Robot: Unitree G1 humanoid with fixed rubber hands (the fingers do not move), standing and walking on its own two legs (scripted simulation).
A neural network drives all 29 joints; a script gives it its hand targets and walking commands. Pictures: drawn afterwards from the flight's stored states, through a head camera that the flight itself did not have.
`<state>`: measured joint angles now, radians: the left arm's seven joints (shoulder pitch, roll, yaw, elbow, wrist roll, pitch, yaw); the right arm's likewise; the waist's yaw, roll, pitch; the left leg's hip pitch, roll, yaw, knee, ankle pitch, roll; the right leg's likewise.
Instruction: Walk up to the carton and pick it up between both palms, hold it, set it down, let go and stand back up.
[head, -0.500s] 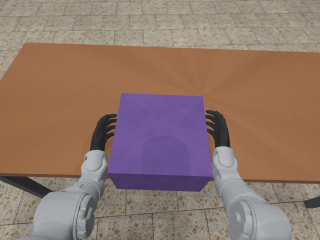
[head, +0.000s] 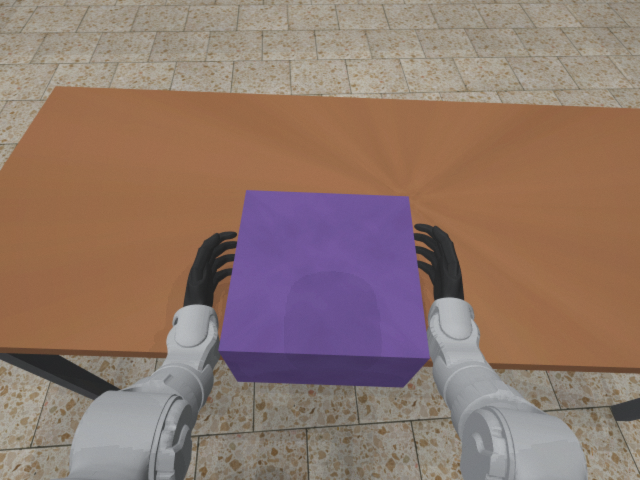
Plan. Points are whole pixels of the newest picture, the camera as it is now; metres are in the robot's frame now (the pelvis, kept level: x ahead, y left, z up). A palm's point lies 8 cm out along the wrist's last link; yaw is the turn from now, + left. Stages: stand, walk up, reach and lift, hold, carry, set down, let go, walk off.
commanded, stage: reach and lift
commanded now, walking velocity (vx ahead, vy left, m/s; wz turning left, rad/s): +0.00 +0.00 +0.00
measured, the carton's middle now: (324, 288) +0.39 -0.02 -0.04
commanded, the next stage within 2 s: none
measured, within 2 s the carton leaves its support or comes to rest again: leaves its support in 0.32 s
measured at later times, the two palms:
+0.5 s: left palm (199, 282) +0.38 +0.14 +0.01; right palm (452, 270) +0.37 -0.19 +0.03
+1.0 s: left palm (184, 258) +0.37 +0.14 +0.08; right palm (476, 247) +0.36 -0.19 +0.10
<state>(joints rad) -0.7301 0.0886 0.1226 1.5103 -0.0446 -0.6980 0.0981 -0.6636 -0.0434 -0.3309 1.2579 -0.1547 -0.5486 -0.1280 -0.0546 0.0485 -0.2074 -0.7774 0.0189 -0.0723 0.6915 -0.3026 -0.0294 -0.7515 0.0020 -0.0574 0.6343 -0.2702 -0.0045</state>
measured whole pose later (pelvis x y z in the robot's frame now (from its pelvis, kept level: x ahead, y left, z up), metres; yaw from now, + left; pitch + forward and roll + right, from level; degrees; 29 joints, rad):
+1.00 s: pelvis +0.00 +0.01 +0.03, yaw +0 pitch +8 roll -1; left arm -0.57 0.05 0.08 1.02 -0.06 -0.24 0.12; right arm -0.55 -0.09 -0.11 0.86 0.08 -0.11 -0.15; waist -0.06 0.03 -0.16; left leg -0.38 0.00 -0.07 0.44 -0.21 -0.02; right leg -0.35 -0.01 -0.02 0.39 -0.18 0.01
